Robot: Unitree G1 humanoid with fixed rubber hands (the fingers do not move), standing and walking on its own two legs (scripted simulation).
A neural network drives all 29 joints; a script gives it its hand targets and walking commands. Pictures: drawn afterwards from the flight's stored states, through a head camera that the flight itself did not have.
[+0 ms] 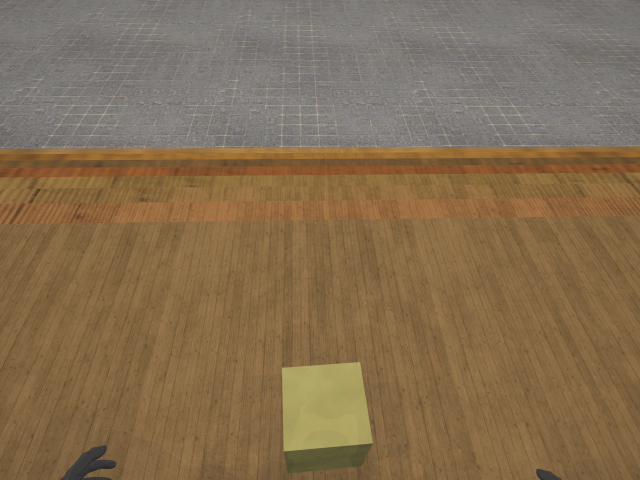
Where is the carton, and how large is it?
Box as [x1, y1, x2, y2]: [282, 362, 372, 472]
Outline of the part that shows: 359,362 282,368 284,455 288,472 360,466 362,464 372,443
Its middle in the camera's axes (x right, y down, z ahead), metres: +0.00 +0.50 +1.07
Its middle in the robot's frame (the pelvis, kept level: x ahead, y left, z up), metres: +0.38 -0.02 -0.66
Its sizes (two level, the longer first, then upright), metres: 0.210 0.200 0.250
